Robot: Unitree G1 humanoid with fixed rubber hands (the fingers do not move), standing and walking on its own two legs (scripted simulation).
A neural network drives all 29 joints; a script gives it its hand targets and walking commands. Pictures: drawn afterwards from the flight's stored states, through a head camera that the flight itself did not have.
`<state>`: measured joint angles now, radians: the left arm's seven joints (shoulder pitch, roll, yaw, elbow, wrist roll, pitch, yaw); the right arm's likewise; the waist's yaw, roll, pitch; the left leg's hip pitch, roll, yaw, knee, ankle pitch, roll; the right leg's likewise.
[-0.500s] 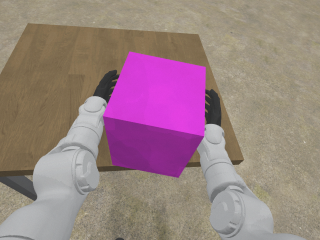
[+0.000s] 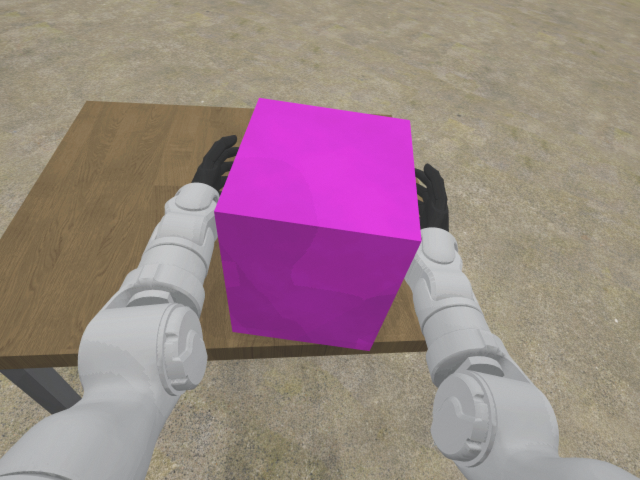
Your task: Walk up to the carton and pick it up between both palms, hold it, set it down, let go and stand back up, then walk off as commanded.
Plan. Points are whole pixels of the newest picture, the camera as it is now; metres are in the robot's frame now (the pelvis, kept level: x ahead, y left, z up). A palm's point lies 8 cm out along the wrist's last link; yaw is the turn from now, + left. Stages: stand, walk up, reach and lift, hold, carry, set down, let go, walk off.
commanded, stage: reach and lift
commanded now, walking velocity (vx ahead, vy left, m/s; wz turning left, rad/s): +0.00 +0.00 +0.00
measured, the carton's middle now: (317, 230) +0.42 -0.01 +0.09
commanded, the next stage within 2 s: none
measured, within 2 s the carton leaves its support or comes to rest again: neither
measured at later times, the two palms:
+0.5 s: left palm (209, 189) +0.43 +0.13 +0.15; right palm (442, 209) +0.39 -0.16 +0.15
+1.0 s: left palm (202, 189) +0.41 +0.14 +0.17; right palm (448, 193) +0.39 -0.15 +0.18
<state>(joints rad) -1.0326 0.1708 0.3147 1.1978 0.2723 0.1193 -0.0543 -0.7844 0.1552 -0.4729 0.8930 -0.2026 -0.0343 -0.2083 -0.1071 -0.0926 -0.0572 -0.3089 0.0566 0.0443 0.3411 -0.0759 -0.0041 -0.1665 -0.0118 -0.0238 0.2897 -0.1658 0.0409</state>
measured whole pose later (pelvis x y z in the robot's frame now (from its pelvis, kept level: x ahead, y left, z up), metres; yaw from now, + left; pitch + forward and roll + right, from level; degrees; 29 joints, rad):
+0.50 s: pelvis +0.00 +0.00 +0.00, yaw +0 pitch -1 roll -1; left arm -0.91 0.10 0.31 0.87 0.27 0.34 -0.03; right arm -0.80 0.04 -0.25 0.86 0.03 0.08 -0.21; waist -0.10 -0.09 -0.03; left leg -0.23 0.06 0.04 0.33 -0.08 -0.01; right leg -0.09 -0.01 -0.02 0.29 -0.18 0.04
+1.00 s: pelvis +0.00 -0.01 +0.00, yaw +0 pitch -4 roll -1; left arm -0.77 0.03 0.31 0.52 0.27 0.56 0.01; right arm -0.80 -0.05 -0.06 0.78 0.19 0.20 -0.21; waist -0.09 -0.06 -0.03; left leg -0.18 0.06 0.04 0.33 -0.09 -0.01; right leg -0.04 -0.01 -0.02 0.29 -0.19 0.04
